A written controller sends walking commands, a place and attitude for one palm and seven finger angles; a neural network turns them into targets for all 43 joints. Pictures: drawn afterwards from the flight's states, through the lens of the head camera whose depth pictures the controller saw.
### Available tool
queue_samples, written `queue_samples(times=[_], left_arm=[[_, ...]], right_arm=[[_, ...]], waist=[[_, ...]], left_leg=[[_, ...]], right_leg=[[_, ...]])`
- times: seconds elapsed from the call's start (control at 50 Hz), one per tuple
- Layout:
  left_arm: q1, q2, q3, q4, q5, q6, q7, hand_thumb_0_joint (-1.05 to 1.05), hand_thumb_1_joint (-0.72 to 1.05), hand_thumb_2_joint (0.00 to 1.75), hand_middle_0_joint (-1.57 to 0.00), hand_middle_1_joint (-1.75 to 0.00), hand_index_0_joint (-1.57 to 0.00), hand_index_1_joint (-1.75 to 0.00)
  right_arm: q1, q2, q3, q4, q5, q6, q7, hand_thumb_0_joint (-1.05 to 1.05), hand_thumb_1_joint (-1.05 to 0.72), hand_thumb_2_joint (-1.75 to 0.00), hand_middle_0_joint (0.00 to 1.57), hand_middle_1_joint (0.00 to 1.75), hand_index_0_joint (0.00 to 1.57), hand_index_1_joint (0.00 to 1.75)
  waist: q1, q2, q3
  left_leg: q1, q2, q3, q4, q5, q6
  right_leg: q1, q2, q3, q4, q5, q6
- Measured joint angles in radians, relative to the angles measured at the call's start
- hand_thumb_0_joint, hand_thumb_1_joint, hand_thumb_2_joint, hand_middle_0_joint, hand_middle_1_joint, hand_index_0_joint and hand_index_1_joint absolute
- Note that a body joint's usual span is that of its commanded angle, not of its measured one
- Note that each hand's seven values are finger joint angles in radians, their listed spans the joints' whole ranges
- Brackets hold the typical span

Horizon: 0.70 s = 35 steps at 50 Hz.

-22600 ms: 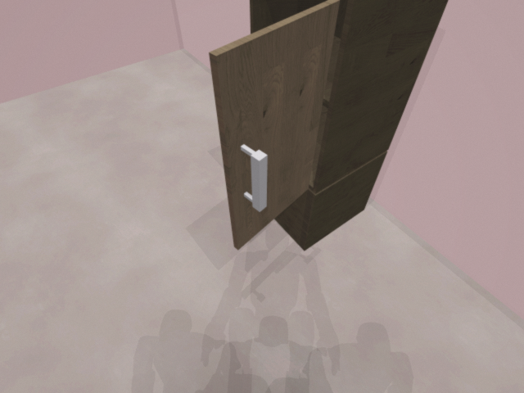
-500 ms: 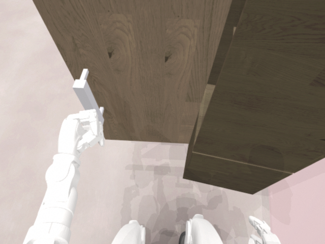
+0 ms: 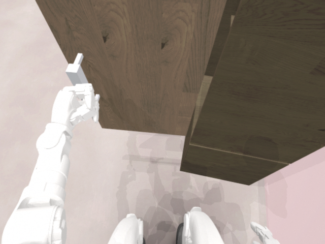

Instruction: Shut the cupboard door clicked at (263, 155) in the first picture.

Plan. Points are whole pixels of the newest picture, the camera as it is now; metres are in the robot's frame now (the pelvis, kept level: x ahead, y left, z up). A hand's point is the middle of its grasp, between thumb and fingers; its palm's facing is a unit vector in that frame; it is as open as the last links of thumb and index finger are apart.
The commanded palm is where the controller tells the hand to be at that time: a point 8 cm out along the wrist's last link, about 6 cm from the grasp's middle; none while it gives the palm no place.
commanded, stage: push the door shut along its arc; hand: left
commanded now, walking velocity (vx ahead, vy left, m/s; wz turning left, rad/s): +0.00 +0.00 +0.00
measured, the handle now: (87, 86) +0.50 +0.20 +0.04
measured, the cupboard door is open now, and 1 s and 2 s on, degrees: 97 76 62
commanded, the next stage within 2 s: pull the fist back off the door in 1.44 s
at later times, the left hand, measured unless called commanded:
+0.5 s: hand (106, 89) +0.48 +0.15 +0.05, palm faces -0.28 -0.96 -0.04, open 3.1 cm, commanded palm +0.48 +0.19 +0.05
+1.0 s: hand (130, 72) +0.54 +0.09 +0.05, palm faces -0.43 -0.90 -0.01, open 3.1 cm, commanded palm +0.54 +0.14 +0.05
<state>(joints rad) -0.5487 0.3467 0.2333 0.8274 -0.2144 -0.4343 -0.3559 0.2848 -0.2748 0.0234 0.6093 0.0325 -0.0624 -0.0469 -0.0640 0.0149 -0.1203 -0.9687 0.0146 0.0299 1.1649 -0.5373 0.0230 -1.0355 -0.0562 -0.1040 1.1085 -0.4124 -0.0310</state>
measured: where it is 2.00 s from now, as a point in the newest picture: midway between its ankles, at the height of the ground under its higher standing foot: outside the picture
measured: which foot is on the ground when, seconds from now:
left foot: down 0.00-1.00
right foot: down 0.00-1.00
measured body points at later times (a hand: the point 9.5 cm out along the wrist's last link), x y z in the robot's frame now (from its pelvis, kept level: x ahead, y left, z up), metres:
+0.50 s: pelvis +0.00 +0.02 -0.01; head +0.13 +0.03 +0.42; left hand +0.49 +0.20 +0.05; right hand +0.03 -0.26 -0.12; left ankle +0.01 +0.11 -0.65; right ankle +0.06 -0.11 -0.65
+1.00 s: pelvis +0.01 +0.02 -0.02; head +0.17 +0.02 +0.40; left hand +0.56 +0.14 +0.06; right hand +0.01 -0.25 -0.13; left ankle +0.01 +0.11 -0.65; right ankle +0.06 -0.11 -0.65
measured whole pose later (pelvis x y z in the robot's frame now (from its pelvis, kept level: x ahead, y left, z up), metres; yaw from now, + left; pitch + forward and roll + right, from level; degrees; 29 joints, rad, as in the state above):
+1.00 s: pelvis +0.01 +0.02 -0.02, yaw -3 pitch +27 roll -3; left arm -1.05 0.47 0.25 1.16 -0.09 -0.31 -0.47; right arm 0.35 -0.28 0.05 0.62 0.00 -0.01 -0.02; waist -0.21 0.04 -0.11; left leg -1.14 0.04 0.04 1.25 -0.58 0.05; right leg -1.20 -0.03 -0.09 1.15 -0.42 -0.01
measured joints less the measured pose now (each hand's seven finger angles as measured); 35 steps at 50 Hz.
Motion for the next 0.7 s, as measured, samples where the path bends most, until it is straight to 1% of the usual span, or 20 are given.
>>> queue_samples(times=[0.06, 0.16, 0.22, 0.3, 0.36, 0.46, 0.56, 0.66, 0.7], left_arm=[[-0.051, 0.014, 0.005, 0.046, 0.005, -0.001, -0.012, 0.02, 0.90, 0.89, -1.32, -1.50, -1.31, -1.50], [-0.121, 0.031, -0.009, 0.114, 0.016, 0.000, -0.030, 0.02, 0.90, 0.90, -1.31, -1.50, -1.32, -1.50], [-0.167, 0.039, 0.000, 0.160, 0.022, 0.000, -0.034, 0.02, 0.90, 0.89, -1.31, -1.50, -1.32, -1.50], [-0.223, 0.064, 0.012, 0.204, 0.041, 0.005, -0.036, 0.02, 0.90, 0.89, -1.30, -1.50, -1.31, -1.50], [-0.252, 0.080, 0.009, 0.222, 0.050, 0.009, -0.044, 0.02, 0.90, 0.89, -1.30, -1.50, -1.31, -1.50], [-0.292, 0.091, 0.013, 0.252, 0.054, 0.020, -0.061, 0.02, 0.90, 0.89, -1.30, -1.50, -1.30, -1.50], [-0.334, 0.100, 0.001, 0.272, 0.070, 0.035, -0.076, 0.02, 0.90, 0.90, -1.30, -1.50, -1.30, -1.50], [-0.374, 0.112, 0.025, 0.291, 0.081, 0.051, -0.083, 0.02, 0.90, 0.89, -1.30, -1.50, -1.30, -1.50], [-0.384, 0.120, 0.025, 0.290, 0.086, 0.059, -0.085, 0.02, 0.90, 0.89, -1.30, -1.50, -1.30, -1.50]], right_arm=[[0.007, -0.004, 0.000, 0.010, -0.001, 0.003, 0.001, 0.01, -0.90, -0.90, 0.20, 0.30, 0.20, 0.30], [0.020, -0.007, -0.001, 0.021, -0.002, 0.008, 0.005, 0.01, -0.90, -0.90, 0.20, 0.30, 0.20, 0.30], [0.023, -0.007, 0.004, 0.025, -0.004, 0.012, 0.005, 0.01, -0.90, -0.90, 0.20, 0.30, 0.20, 0.30], [0.030, -0.007, 0.009, 0.025, -0.008, 0.014, 0.008, 0.01, -0.90, -0.90, 0.21, 0.30, 0.20, 0.30], [0.039, -0.007, 0.009, 0.023, -0.012, 0.017, 0.012, 0.01, -0.90, -0.90, 0.21, 0.30, 0.20, 0.30], [0.053, -0.008, 0.014, 0.025, -0.015, 0.027, 0.016, 0.01, -0.90, -0.90, 0.21, 0.30, 0.20, 0.30], [0.062, -0.006, 0.017, 0.025, -0.020, 0.033, 0.020, 0.01, -0.90, -0.90, 0.21, 0.30, 0.20, 0.30], [0.063, -0.004, 0.022, 0.018, -0.023, 0.039, 0.021, 0.01, -0.90, -0.90, 0.21, 0.30, 0.20, 0.30], [0.065, -0.003, 0.020, 0.013, -0.026, 0.040, 0.022, 0.01, -0.90, -0.90, 0.21, 0.30, 0.20, 0.30]], waist=[[-0.006, -0.001, 0.002], [-0.021, 0.000, -0.001], [-0.034, -0.002, 0.001], [-0.055, -0.002, 0.000], [-0.066, 0.001, 0.002], [-0.078, 0.006, 0.004], [-0.091, 0.008, 0.004], [-0.110, 0.009, 0.006], [-0.115, 0.010, 0.006]], left_leg=[[-0.019, -0.001, 0.000, 0.010, 0.001, 0.003], [-0.048, -0.002, 0.001, 0.024, 0.001, 0.007], [-0.063, -0.001, 0.003, 0.031, 0.000, 0.011], [-0.087, 0.001, 0.003, 0.044, -0.002, 0.015], [-0.099, 0.002, 0.005, 0.051, -0.005, 0.017], [-0.110, 0.003, 0.009, 0.054, -0.009, 0.023], [-0.123, 0.005, 0.010, 0.059, -0.014, 0.026], [-0.137, 0.010, 0.011, 0.068, -0.022, 0.028], [-0.143, 0.011, 0.011, 0.070, -0.025, 0.028]], right_leg=[[-0.017, -0.002, 0.000, 0.006, 0.003, 0.001], [-0.043, -0.003, 0.001, 0.013, 0.007, 0.005], [-0.057, -0.002, 0.003, 0.017, 0.010, 0.007], [-0.079, 0.000, 0.004, 0.023, 0.013, 0.009], [-0.090, 0.001, 0.006, 0.026, 0.014, 0.012], [-0.101, 0.003, 0.010, 0.025, 0.014, 0.017], [-0.112, 0.005, 0.011, 0.025, 0.012, 0.021], [-0.127, 0.010, 0.013, 0.029, 0.009, 0.022], [-0.132, 0.012, 0.013, 0.031, 0.008, 0.023]])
